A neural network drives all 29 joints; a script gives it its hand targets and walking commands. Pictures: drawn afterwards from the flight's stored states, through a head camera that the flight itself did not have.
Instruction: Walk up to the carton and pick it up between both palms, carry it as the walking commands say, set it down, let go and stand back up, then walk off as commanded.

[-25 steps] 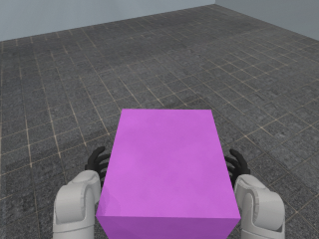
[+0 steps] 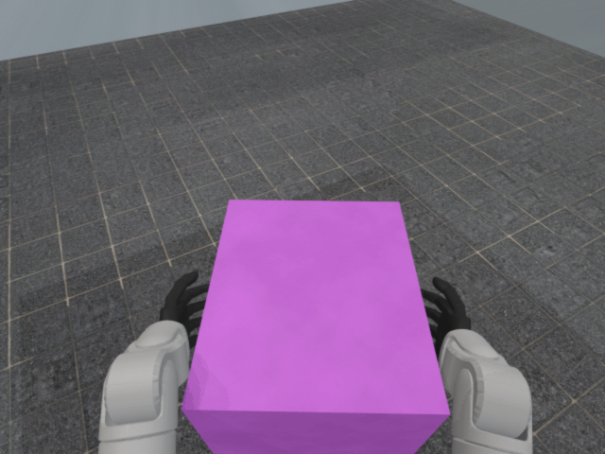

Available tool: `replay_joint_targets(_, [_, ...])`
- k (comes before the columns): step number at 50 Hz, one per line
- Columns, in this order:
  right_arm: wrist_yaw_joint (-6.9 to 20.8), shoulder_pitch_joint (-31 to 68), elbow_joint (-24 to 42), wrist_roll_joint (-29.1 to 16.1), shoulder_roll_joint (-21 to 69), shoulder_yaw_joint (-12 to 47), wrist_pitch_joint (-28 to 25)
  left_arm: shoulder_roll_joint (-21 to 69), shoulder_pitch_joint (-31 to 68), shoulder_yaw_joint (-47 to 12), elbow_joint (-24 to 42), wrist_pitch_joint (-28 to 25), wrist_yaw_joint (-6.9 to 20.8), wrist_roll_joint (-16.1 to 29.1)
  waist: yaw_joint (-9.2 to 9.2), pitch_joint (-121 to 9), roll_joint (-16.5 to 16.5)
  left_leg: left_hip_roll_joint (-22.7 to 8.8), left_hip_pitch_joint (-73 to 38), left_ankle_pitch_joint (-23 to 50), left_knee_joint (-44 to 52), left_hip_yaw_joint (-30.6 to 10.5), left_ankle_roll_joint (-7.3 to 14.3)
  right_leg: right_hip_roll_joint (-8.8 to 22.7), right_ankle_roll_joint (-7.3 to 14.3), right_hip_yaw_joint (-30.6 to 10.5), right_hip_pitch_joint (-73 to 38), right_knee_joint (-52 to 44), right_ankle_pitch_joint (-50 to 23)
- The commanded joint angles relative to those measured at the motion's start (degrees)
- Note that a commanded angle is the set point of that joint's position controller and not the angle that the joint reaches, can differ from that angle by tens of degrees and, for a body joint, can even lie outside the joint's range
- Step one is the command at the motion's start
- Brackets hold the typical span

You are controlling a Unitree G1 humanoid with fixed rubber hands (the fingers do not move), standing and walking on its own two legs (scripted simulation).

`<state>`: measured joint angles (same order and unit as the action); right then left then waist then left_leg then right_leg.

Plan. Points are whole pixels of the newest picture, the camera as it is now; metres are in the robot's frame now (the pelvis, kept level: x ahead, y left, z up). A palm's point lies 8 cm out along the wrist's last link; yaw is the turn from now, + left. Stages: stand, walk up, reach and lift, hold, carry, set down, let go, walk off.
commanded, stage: carry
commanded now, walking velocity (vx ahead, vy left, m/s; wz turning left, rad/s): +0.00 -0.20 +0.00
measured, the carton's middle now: (312, 337) +0.29 +0.00 -0.02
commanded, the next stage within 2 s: none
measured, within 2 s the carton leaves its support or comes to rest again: neither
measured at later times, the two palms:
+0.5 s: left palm (227, 326) +0.26 +0.11 +0.06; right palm (504, 342) +0.25 -0.23 +0.07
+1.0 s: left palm (289, 385) +0.19 +0.03 +0.06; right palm (601, 389) +0.19 -0.31 +0.07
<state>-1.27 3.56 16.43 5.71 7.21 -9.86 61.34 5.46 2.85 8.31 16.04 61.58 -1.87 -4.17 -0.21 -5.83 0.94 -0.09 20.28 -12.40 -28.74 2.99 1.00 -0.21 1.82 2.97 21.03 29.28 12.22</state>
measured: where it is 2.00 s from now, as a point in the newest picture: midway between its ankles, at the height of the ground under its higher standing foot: outside the picture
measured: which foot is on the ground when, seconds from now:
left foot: down 0.00-1.00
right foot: down 0.00-0.60, up 0.62-0.74, down 0.76-1.00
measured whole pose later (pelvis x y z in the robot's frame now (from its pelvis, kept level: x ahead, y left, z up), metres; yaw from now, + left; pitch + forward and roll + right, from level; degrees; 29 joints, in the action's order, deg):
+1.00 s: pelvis -0.05 -0.14 -0.02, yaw -1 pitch +1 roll +1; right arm -2.3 4.5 23.6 3.9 7.3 -10.0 68.7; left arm 7.2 0.7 8.9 24.4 66.9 -2.9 -3.4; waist 0.5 -4.3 -1.6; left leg -8.6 21.3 -14.2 -34.9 2.2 -3.5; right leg -2.5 5.0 4.0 24.5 37.6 14.5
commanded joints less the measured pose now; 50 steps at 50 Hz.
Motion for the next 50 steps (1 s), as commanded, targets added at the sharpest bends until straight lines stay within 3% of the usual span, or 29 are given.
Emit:
replay_joint_targets(1, [9.56, 28.39, 7.32, -15.9, 37.99, 42.14, -1.03, 43.72, 27.45, -38.3, 6.16, -1.6, 10.44, 15.86, 0.49, -20.51, -3.35, -10.21, -6.69, 14.43, 1.33, -9.26, 3.73, 5.71, 1.63, -6.04, -8.7, 1.12, -9.66])
replay_joint_targets(2, [10.03, 31.84, 20.08, -22.71, 41.26, 49.16, 1.43, 46.87, 31.73, -47.22, 20.93, 0.22, 10.39, 22.53, 0.76, -20.78, 0.97, -11.89, -9.09, 14.87, 1.85, -9.52, 3.32, 5.62, 1.59, -5.71, -5.58, 2.34, -8.19])
replay_joint_targets(4, [9.92, 30.32, 20.62, -22.24, 41.63, 47.94, 3.08, 47.03, 27.73, -46.25, 18.98, 2.71, 10.9, 22.3, 0.77, -21.32, 0.93, -15.55, -11.47, 22.06, 2.62, -13.18, 5.01, 4.94, 0.66, -3.78, -3.11, 5.88, -4.34])
replay_joint_targets(8, [10.48, 23.94, 13.74, -20.31, 41.1, 43.77, 5.67, 44.92, 30.12, -45.92, 20.88, 4.65, 10.22, 22.1, 0.3, -15.28, 12.63, -20.46, -10.45, 22.59, 6.05, -18.92, 6.49, 2.7, -0.41, -0.75, 3.05, 4.23, 5.87])
replay_joint_targets(14, [11.29, 27.57, 13.05, -19.98, 41.67, 42.23, 6.44, 46.65, 34.56, -46.33, 19.41, 5.41, 11.1, 22.66, 1.48, -15.77, 1.5, -10.77, -3.32, 15.83, -5.46, -5.35, -0.88, 8.34, 1.57, -6.22, -6.54, 2.47, -25.19])
replay_joint_targets(16, [10.79, 29.54, 15.94, -21.56, 43.21, 44.47, 7.14, 46.36, 29.71, -44.29, 17.6, 5.9, 11.19, 22.13, 0.64, -17.23, -12.78, -8.1, 3.07, -3.29, -10.3, -2.02, -1.49, 13.18, 1.36, -10.15, -11.66, -2.36, -32.88])
replay_joint_targets(17, [10.56, 28.43, 17.81, -20.59, 40.69, 44.63, 6.97, 47.15, 25.53, -43.45, 12.96, 6.84, 11.56, 21.95, 0.36, -16.22, -14.57, -4.62, 7.44, -14.18, -14.25, 0.31, -1.28, 16.49, 3.32, -15.55, -12.3, -5.84, -34.58])
replay_joint_targets(18, [10.44, 30.43, 17.35, -22.56, 43.19, 46.36, 7.03, 47.74, 29.63, -43.37, 17.28, 6.05, 11.72, 23.09, 0.5, -13.1, -15.6, -4.46, 7.65, -18.05, -18.94, 0.62, -1.65, 14.4, 3.87, -12.27, -10.53, -6.5, -33.01])
replay_joint_targets(19, [10.67, 28.6, 16.4, -22.17, 40.51, 45.39, 6.84, 46.61, 24.46, -41.82, 11.43, 6.54, 11.45, 20.72, 0.27, -14.61, -9.43, -1.53, 5.69, -19.4, -16.42, 3.67, -1.58, 14.21, 5.36, -13.42, -11.49, -7.09, -32.86])
replay_joint_targets(20, [10.82, 25.76, 15.42, -21.65, 41.62, 45.89, 7.45, 45.41, 23.62, -41.72, 15.42, 6.49, 11.01, 20.06, 0.28, -13.99, -12.05, -3.41, 7.66, -18.11, -21.29, 1.04, -1.32, 14.52, 4.41, -13.16, -10.78, -7.34, -28.24])
replay_joint_targets(22, [10.89, 30.91, 17.38, -24.36, 41.63, 47.15, 6.84, 46.5, 23.89, -41.46, 15.11, 5.67, 10.64, 20.36, 0.02, -17.95, -10.17, -3.86, 5.51, -15.78, -14.79, 2.0, -1.91, 11.99, 4.5, -8.45, -16.63, -0.59, -46.39])
replay_joint_targets(23, [11.32, 30.05, 17.94, -24.55, 42.53, 46.88, 6.72, 48.12, 29.4, -44.18, 19.93, 5.14, 10.2, 22.25, 0.16, -20.85, -3.76, -3.47, 1.6, -10.33, -7.94, 2.31, -1.74, 11.77, 4.84, -6.77, -17.9, 2.67, -50.02])
replay_joint_targets(25, [12.1, 26.88, 15.48, -24.21, 43.5, 46.54, 6.59, 47.86, 30.05, -44.94, 21.05, 5.04, 9.78, 21.89, 1.09, -22.56, 1.41, -8.76, -6.24, 8.14, -1.33, -2.06, -0.62, 8.78, 2.42, -3.18, -13.34, 7.24, -39.31])
replay_joint_targets(27, [12.66, 28.43, 18.64, -25.68, 42.65, 47.68, 5.53, 47.63, 29.21, -45.37, 23.22, 4.54, 9.79, 21.56, 1.46, -23.25, 11.2, -22.09, -19.42, 36.92, -0.91, -17.19, 5.26, 3.59, -1.46, -1.71, 0.59, 13.53, -11.76])
replay_joint_targets(28, [12.15, 26.01, 18.05, -24.46, 40.56, 46.62, 5.5, 46.31, 27.73, -45.15, 20.33, 4.77, 9.73, 20.26, 1.42, -18.09, 17.21, -26.33, -22.7, 47.58, 0.63, -22.15, 8.45, 0.52, -1.41, -1.69, 10.15, 17.52, 12.86])
replay_joint_targets(30, [12.15, 25.13, 16.07, -22.58, 41.61, 45.11, 5.89, 46.65, 25.65, -44.8, 19.55, 4.99, 10.0, 20.23, 0.29, -15.8, 17.34, -26.87, -12.55, 26.02, 5.27, -19.66, 8.92, 3.46, 0.27, -5.68, 8.23, 19.86, 14.47])
replay_joint_targets(33, [12.03, 32.7, 20.1, -23.88, 44.97, 46.63, 6.01, 50.39, 28.55, -45.6, 19.41, 5.13, 10.38, 21.87, -0.46, -14.01, 10.55, -20.89, -3.98, 7.5, 5.46, -12.19, 3.09, 2.35, 0.16, -3.45, -2.7, 5.62, 3.86])
replay_joint_targets(35, [11.84, 32.05, 22.03, -22.74, 41.18, 46.54, 5.9, 48.22, 27.87, -44.67, 17.93, 4.84, 10.75, 21.27, 0.46, -14.92, 4.39, -14.04, -6.53, 11.2, -3.49, -4.6, 0.38, 2.41, 0.31, -4.21, -6.15, -6.97, -3.39])
replay_joint_targets(37, [11.38, 29.77, 22.06, -22.57, 41.97, 47.26, 6.21, 47.53, 29.14, -45.12, 20.08, 4.33, 11.41, 22.99, 1.48, -17.48, -13.99, -8.36, -0.43, 2.35, -10.32, -0.07, -2.61, 9.42, 3.58, -10.32, -12.55, -2.46, -26.14])
replay_joint_targets(38, [11.26, 31.06, 22.79, -22.47, 41.33, 47.26, 6.15, 48.21, 28.57, -45.09, 18.22, 4.48, 11.56, 23.34, 1.24, -16.87, -18.57, -5.85, 0.52, -7.93, -12.22, 2.46, -2.79, 10.99, 3.82, -10.13, -11.65, -1.61, -33.67])
replay_joint_targets(39, [11.11, 31.17, 21.29, -22.07, 40.8, 45.99, 6.45, 47.8, 29.3, -45.89, 17.9, 5.06, 11.99, 23.07, 1.33, -16.05, -12.35, -4.42, 1.41, -10.83, -8.52, 3.27, -3.23, 12.79, 4.54, -8.95, -11.87, -1.27, -30.63])
replay_joint_targets(40, [10.44, 26.79, 19.26, -20.69, 39.8, 45.85, 6.57, 45.28, 24.1, -42.72, 14.09, 5.57, 11.77, 21.12, 0.92, -18.34, -17.51, -3.21, -1.46, -11.58, -8.76, 4.61, -2.11, 11.22, 4.99, -8.49, -11.71, -1.78, -28.51])
replay_joint_targets(41, [10.62, 28.5, 17.23, -21.93, 41.06, 45.87, 6.73, 45.98, 25.16, -44.37, 15.42, 5.35, 11.73, 22.02, 0.84, -13.48, -15.63, -5.51, -2.29, -7.45, -8.57, 2.65, -1.93, 9.52, 3.28, -5.72, -5.61, -3.51, -17.42])
replay_joint_targets(42, [10.94, 26.04, 16.37, -21.91, 40.59, 45.86, 6.46, 45.78, 24.61, -44.2, 17.17, 4.96, 11.05, 21.47, 0.74, -17.01, -8.26, -4.88, -6.92, -3.1, -5.08, 3.86, -1.79, 7.82, 2.75, -5.24, -6.41, -1.85, -16.19])
replay_joint_targets(44, [11.36, 25.36, 11.8, -22.13, 42.1, 45.64, 7.64, 45.52, 25.17, -43.2, 15.64, 5.64, 11.13, 20.73, 0.69, -13.66, -7.59, -7.61, -6.98, 0.21, -4.64, 2.18, -0.98, 7.87, 1.74, -5.96, -2.05, -1.43, -11.31])
replay_joint_targets(47, [12.06, 26.11, 10.8, -22.17, 42.28, 44.17, 7.35, 45.94, 31.4, -45.01, 21.0, 5.43, 11.24, 21.87, 0.52, -12.26, 1.83, -9.27, -4.81, -0.45, -4.41, -0.4, -0.45, 7.61, 0.43, -6.97, -2.31, -1.48, -9.99])
replay_joint_targets(48, [11.68, 25.6, 10.46, -21.38, 42.82, 44.13, 7.32, 44.74, 28.06, -43.37, 18.56, 5.69, 11.33, 20.85, -0.25, -12.15, -7.41, -7.37, -1.92, -6.69, -7.83, 1.58, -1.04, 9.17, -0.38, -9.89, -3.17, -6.89, -6.13])
replay_joint_targets(49, [12.36, 25.94, 11.42, -21.54, 41.04, 43.87, 7.32, 46.35, 27.76, -44.32, 16.98, 6.17, 11.58, 20.83, -0.7, -10.74, -5.03, -4.74, 4.39, -12.78, -12.84, 4.7, -2.04, 12.93, 1.3, -15.83, -3.77, -12.97, 4.31])
replay_joint_targets(50, [12.32, 28.28, 10.86, -22.35, 42.59, 44.92, 7.42, 45.8, 28.87, -43.27, 16.87, 5.96, 11.11, 20.15, -0.69, -10.5, -10.26, -5.2, 4.82, -15.87, -19.08, 2.75, -1.59, 13.66, 3.38, -16.62, -2.83, -14.06, 8.98])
